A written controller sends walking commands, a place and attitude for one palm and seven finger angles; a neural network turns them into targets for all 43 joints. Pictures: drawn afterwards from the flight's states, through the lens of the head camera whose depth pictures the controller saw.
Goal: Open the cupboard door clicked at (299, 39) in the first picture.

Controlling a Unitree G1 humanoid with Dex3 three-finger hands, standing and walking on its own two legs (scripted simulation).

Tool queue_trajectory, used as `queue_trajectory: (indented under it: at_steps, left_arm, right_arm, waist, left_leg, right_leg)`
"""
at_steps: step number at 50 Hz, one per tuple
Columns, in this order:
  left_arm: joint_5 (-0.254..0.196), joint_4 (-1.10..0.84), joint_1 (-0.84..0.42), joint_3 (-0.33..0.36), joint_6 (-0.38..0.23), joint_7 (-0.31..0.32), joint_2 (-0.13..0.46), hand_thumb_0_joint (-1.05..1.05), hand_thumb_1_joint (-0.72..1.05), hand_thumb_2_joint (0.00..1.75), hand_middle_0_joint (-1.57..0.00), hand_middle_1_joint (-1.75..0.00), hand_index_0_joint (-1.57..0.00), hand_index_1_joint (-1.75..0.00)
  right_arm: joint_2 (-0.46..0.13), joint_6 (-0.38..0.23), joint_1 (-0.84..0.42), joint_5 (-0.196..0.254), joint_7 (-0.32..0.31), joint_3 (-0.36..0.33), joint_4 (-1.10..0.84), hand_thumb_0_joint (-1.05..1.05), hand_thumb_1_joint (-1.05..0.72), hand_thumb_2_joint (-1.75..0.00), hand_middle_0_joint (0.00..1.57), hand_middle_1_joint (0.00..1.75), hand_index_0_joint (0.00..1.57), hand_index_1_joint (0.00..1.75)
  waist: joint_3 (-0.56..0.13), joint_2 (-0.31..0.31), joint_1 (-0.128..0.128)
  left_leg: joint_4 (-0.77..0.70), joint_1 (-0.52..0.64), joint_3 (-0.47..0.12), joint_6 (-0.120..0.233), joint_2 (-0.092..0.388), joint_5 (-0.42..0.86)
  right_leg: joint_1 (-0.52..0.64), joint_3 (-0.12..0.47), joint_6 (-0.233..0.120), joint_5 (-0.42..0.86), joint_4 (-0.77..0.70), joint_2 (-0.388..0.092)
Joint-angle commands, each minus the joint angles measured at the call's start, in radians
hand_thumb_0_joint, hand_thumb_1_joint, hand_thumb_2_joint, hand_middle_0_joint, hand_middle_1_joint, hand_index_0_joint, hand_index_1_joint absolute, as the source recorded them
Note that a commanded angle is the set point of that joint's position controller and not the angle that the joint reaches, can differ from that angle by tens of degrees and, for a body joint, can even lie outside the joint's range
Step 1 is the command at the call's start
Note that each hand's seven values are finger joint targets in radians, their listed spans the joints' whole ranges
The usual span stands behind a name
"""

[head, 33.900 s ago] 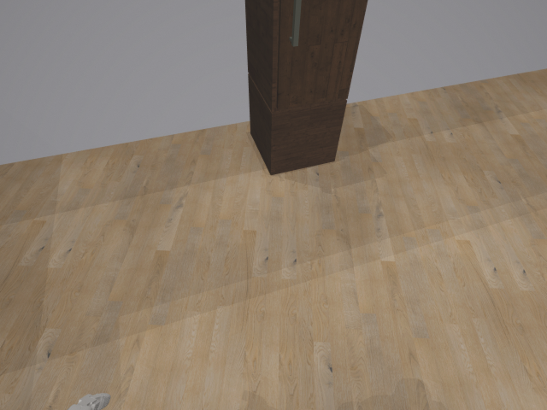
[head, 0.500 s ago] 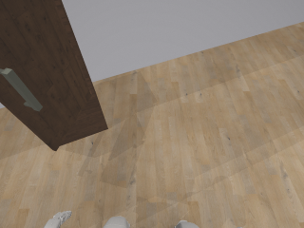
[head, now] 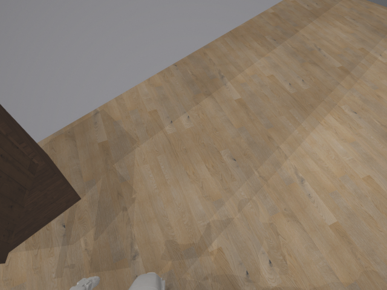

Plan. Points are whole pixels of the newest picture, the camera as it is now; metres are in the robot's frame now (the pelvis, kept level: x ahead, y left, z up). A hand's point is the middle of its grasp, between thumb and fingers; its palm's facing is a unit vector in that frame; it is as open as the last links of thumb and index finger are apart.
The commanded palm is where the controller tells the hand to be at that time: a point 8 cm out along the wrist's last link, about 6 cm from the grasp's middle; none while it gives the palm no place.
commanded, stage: walk to a spot facing it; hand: left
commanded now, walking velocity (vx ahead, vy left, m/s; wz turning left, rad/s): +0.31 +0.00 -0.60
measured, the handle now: out of the picture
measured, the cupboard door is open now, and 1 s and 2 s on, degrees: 50 50 50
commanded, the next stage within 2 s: turn to face it in 1.28 s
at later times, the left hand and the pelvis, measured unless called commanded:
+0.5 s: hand (166, 196) +0.36 +0.09 -0.16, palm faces -0.34 -0.92 -0.20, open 7.4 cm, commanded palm none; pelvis +0.15 -0.04 -0.01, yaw -17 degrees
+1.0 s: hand (208, 144) +0.55 -0.02 -0.16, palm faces -0.49 -0.85 -0.19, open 7.4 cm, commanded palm none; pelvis +0.35 -0.14 -0.01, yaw -27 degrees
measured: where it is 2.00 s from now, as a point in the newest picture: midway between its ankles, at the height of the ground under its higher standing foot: (259, 199)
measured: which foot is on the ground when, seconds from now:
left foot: up 0.00-0.10, down 0.12-0.44, up 0.46-0.68, down 0.70-0.98, up 1.00-1.00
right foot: down 0.00-0.12, up 0.14-0.42, down 0.44-0.70, up 0.72-0.98, down 1.00-1.00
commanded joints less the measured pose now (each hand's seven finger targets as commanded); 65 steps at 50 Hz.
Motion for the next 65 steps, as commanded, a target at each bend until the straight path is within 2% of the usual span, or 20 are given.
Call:
queue_trajectory:
  at_steps: [1, 4, 6, 7, 12, 18, 21, 22, 23, 26, 33, 35, 36, 41, 47, 49, 53, 59, 62, 65]
  left_arm:
    - [0.001, -0.049, 0.018, 0.065, -0.031, 0.012, 0.223, 0.00, 0.90, 0.90, -0.20, -0.30, -0.20, -0.30]
    - [-0.006, -0.070, -0.045, 0.054, -0.028, -0.002, 0.166, 0.00, 0.90, 0.90, -0.20, -0.30, -0.20, -0.30]
    - [-0.018, -0.142, -0.106, 0.036, -0.035, -0.018, 0.076, 0.00, 0.90, 0.90, -0.20, -0.30, -0.20, -0.30]
    - [-0.007, -0.158, -0.162, 0.047, -0.047, -0.033, 0.096, 0.00, 0.90, 0.90, -0.20, -0.30, -0.20, -0.30]
    - [0.002, -0.095, -0.136, 0.026, -0.034, -0.065, 0.017, 0.00, 0.90, 0.90, -0.20, -0.30, -0.20, -0.30]
    - [0.000, -0.077, -0.159, 0.019, -0.028, -0.063, 0.024, 0.00, 0.90, 0.90, -0.20, -0.30, -0.20, -0.30]
    - [0.009, 0.034, 0.211, 0.065, -0.047, -0.036, 0.181, 0.00, 0.90, 0.90, -0.20, -0.30, -0.20, -0.30]
    - [-0.007, 0.064, 0.336, 0.093, -0.050, -0.018, 0.291, 0.00, 0.90, 0.90, -0.20, -0.30, -0.20, -0.30]
    - [-0.024, 0.056, 0.280, 0.093, -0.042, -0.008, 0.308, 0.00, 0.90, 0.90, -0.20, -0.30, -0.20, -0.30]
    - [-0.005, -0.022, 0.011, 0.051, -0.054, 0.014, 0.157, 0.00, 0.90, 0.90, -0.20, -0.30, -0.20, -0.30]
    - [-0.008, 0.005, -0.045, 0.043, -0.061, -0.010, 0.111, 0.00, 0.90, 0.90, -0.20, -0.30, -0.20, -0.30]
    - [-0.013, -0.051, -0.066, 0.018, -0.064, -0.018, 0.004, 0.00, 0.90, 0.90, -0.20, -0.30, -0.20, -0.30]
    - [-0.005, -0.074, -0.147, 0.029, -0.078, -0.022, 0.037, 0.00, 0.90, 0.90, -0.20, -0.30, -0.20, -0.30]
    - [-0.001, -0.017, -0.127, 0.006, -0.070, -0.043, -0.024, 0.00, 0.90, 0.90, -0.20, -0.30, -0.20, -0.30]
    - [0.001, 0.063, 0.061, 0.028, -0.064, -0.036, 0.025, 0.00, 0.90, 0.90, -0.20, -0.30, -0.20, -0.30]
    - [-0.001, 0.141, 0.362, 0.086, -0.072, -0.010, 0.229, 0.00, 0.90, 0.90, -0.20, -0.30, -0.20, -0.30]
    - [-0.009, 0.093, 0.134, 0.045, -0.074, 0.027, 0.090, 0.00, 0.90, 0.90, -0.20, -0.30, -0.20, -0.30]
    - [-0.011, 0.102, 0.049, 0.049, -0.084, 0.004, 0.093, 0.00, 0.90, 0.90, -0.20, -0.30, -0.20, -0.30]
    - [-0.016, 0.036, -0.003, 0.019, -0.085, -0.007, -0.010, 0.00, 0.90, 0.90, -0.20, -0.30, -0.20, -0.30]
    - [-0.006, 0.030, -0.108, 0.020, -0.094, -0.012, 0.005, 0.00, 0.90, 0.90, -0.20, -0.30, -0.20, -0.30]
  right_arm:
    - [-0.055, -0.055, -0.026, 0.000, 0.017, -0.019, -0.115, 0.00, -0.90, -0.90, 0.20, 0.30, 0.20, 0.30]
    - [-0.099, -0.073, 0.150, -0.004, 0.001, -0.027, -0.053, 0.00, -0.90, -0.90, 0.20, 0.30, 0.20, 0.30]
    - [-0.270, -0.094, 0.345, -0.037, -0.025, -0.057, -0.020, 0.00, -0.90, -0.90, 0.20, 0.30, 0.20, 0.30]
    - [-0.269, -0.102, 0.323, -0.034, -0.022, -0.056, -0.028, 0.00, -0.90, -0.90, 0.20, 0.30, 0.20, 0.30]
    - [-0.119, -0.123, 0.206, -0.029, -0.019, -0.010, -0.007, 0.00, -0.90, -0.90, 0.20, 0.30, 0.20, 0.30]
    - [-0.137, -0.108, 0.224, -0.031, -0.007, -0.013, 0.031, 0.00, -0.90, -0.90, 0.20, 0.30, 0.20, 0.30]
    - [-0.086, -0.104, 0.137, -0.005, 0.007, 0.003, -0.001, 0.00, -0.90, -0.90, 0.20, 0.30, 0.20, 0.30]
    - [-0.036, -0.107, 0.069, 0.012, 0.007, 0.011, -0.067, 0.00, -0.90, -0.90, 0.20, 0.30, 0.20, 0.30]
    - [-0.062, -0.105, -0.004, 0.002, 0.007, 0.000, -0.084, 0.00, -0.90, -0.90, 0.20, 0.30, 0.20, 0.30]
    - [-0.059, -0.086, 0.049, -0.013, 0.010, -0.012, -0.022, 0.00, -0.90, -0.90, 0.20, 0.30, 0.20, 0.30]
    - [-0.034, -0.100, 0.276, -0.020, 0.014, -0.010, 0.073, 0.00, -0.90, -0.90, 0.20, 0.30, 0.20, 0.30]
    - [-0.198, -0.114, 0.440, -0.042, -0.007, -0.045, 0.089, 0.00, -0.90, -0.90, 0.20, 0.30, 0.20, 0.30]
    - [-0.191, -0.114, 0.416, -0.041, -0.009, -0.046, 0.078, 0.00, -0.90, -0.90, 0.20, 0.30, 0.20, 0.30]
    - [-0.077, -0.138, 0.276, -0.035, -0.014, -0.010, 0.084, 0.00, -0.90, -0.90, 0.20, 0.30, 0.20, 0.30]
    - [-0.082, -0.107, 0.215, -0.023, 0.000, -0.013, 0.104, 0.00, -0.90, -0.90, 0.20, 0.30, 0.20, 0.30]
    - [0.015, -0.109, 0.126, 0.008, 0.013, 0.009, 0.034, 0.00, -0.90, -0.90, 0.20, 0.30, 0.20, 0.30]
    - [-0.010, -0.096, 0.023, -0.013, 0.012, -0.013, 0.039, 0.00, -0.90, -0.90, 0.20, 0.30, 0.20, 0.30]
    - [0.050, -0.094, 0.198, -0.023, 0.029, -0.003, 0.115, 0.00, -0.90, -0.90, 0.20, 0.30, 0.20, 0.30]
    - [-0.162, -0.111, 0.458, -0.043, -0.006, -0.047, 0.155, 0.00, -0.90, -0.90, 0.20, 0.30, 0.20, 0.30]
    - [-0.088, -0.124, 0.330, -0.038, -0.014, -0.021, 0.124, 0.00, -0.90, -0.90, 0.20, 0.30, 0.20, 0.30]
  waist:
    - [-0.108, -0.167, 0.024]
    - [-0.092, -0.047, -0.071]
    - [-0.136, 0.341, -0.146]
    - [-0.081, 0.152, -0.132]
    - [-0.075, 0.186, -0.034]
    - [-0.088, 0.177, -0.026]
    - [-0.226, -0.087, 0.170]
    - [-0.281, -0.312, 0.211]
    - [-0.159, -0.168, 0.192]
    - [-0.106, -0.173, 0.030]
    - [-0.116, 0.037, -0.092]
    - [-0.123, 0.438, -0.157]
    - [-0.071, 0.230, -0.149]
    - [-0.093, 0.216, -0.047]
    - [-0.130, 0.077, 0.060]
    - [-0.250, -0.359, 0.194]
    - [-0.069, -0.216, 0.059]
    - [-0.067, -0.006, -0.052]
    - [-0.147, 0.363, -0.156]
    - [-0.039, 0.202, -0.093]
  left_leg:
    - [-0.209, 0.061, 0.013, 0.008, -0.038, 0.065]
    - [-0.509, 0.461, 0.026, 0.021, -0.035, 0.153]
    - [-0.826, 0.587, -0.619, 0.226, 0.459, -0.256]
    - [-0.847, 0.505, -0.667, 0.290, 0.493, -0.221]
    - [-0.727, 0.435, -0.061, 0.156, 0.239, 0.413]
    - [-0.656, 0.326, 0.106, 0.128, 0.246, 0.472]
    - [-0.088, -0.059, 0.239, 0.044, 0.112, 0.435]
    - [0.242, -0.288, 0.165, 0.013, -0.020, -0.139]
    - [0.324, -0.390, -0.008, 0.018, 0.032, -0.131]
    - [0.158, -0.151, -0.051, 0.014, 0.106, 0.037]
    - [-0.454, 0.411, 0.096, 0.010, 0.002, 0.234]
    - [-0.797, 0.522, -0.532, 0.195, 0.417, -0.159]
    - [-0.814, 0.489, -0.609, 0.278, 0.463, -0.106]
    - [-0.678, 0.449, -0.017, 0.140, 0.234, 0.636]
    - [-0.494, 0.202, 0.124, 0.094, 0.169, 0.454]
    - [0.082, -0.228, 0.198, 0.025, -0.031, -0.085]
    - [0.131, -0.197, -0.052, 0.031, 0.116, 0.023]
    - [-0.438, 0.307, 0.140, 0.014, -0.012, 0.307]
    - [-0.775, 0.571, -0.497, 0.226, 0.421, 0.013]
    - [-0.697, 0.487, -0.298, 0.231, 0.380, 0.565]
  right_leg:
    - [0.032, 0.314, -0.186, -0.029, -0.264, -0.220]
    - [-0.268, 0.234, -0.100, -0.247, -0.141, -0.099]
    - [-0.542, -0.036, 0.006, -0.319, 0.428, 0.034]
    - [-0.567, 0.009, 0.002, -0.249, 0.551, -0.053]
    - [-0.444, -0.106, 0.026, 0.003, 0.456, -0.114]
    - [-0.095, -0.230, -0.009, 0.040, 0.107, -0.045]
    - [0.516, 0.031, -0.138, -0.096, -0.089, -0.176]
    - [0.590, 0.507, -0.254, -0.066, -0.291, -0.455]
    - [0.460, 0.541, -0.297, -0.149, -0.356, -0.471]
    - [0.065, 0.246, -0.203, -0.114, -0.340, -0.331]
    - [-0.215, 0.042, -0.108, -0.199, -0.145, -0.138]
    - [-0.492, -0.123, -0.016, -0.269, 0.426, 0.013]
    - [-0.549, -0.036, -0.026, -0.219, 0.559, -0.068]
    - [-0.404, -0.120, 0.000, -0.024, 0.387, -0.119]
    - [0.179, -0.237, -0.039, 0.103, -0.012, -0.011]
    - [0.570, 0.403, -0.223, -0.118, -0.275, -0.411]
    - [0.161, 0.227, -0.213, 0.036, -0.340, -0.369]
    - [-0.120, 0.007, -0.123, -0.129, -0.263, -0.200]
    - [-0.443, -0.136, -0.019, -0.239, 0.437, -0.010]
    - [-0.546, -0.053, -0.006, -0.114, 0.629, -0.133]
